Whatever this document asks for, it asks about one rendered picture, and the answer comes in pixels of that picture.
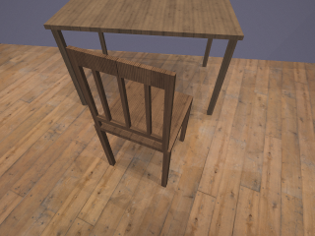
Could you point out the chair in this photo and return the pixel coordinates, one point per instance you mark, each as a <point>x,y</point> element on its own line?
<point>147,111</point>

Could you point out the table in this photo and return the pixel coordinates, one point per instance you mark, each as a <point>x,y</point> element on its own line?
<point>211,19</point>

